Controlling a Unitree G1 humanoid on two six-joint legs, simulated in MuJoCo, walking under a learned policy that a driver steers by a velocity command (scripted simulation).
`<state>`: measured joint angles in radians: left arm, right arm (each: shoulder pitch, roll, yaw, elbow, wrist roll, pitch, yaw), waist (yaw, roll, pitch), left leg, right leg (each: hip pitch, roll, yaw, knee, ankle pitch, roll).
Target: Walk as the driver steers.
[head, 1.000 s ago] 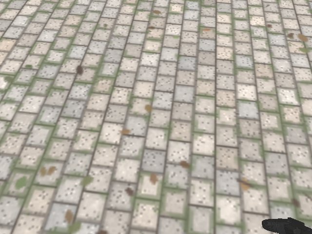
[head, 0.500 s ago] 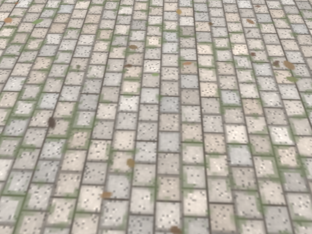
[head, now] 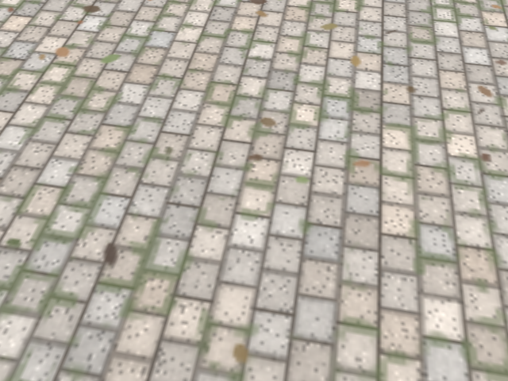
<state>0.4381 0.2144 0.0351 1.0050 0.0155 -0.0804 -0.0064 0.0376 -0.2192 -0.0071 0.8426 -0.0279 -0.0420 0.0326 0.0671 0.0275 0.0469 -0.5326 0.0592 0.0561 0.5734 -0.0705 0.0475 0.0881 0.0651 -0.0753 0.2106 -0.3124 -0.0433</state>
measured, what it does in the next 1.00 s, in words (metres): walks ahead: left foot, then right foot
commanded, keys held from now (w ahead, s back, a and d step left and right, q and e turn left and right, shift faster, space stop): w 0.66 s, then e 0.34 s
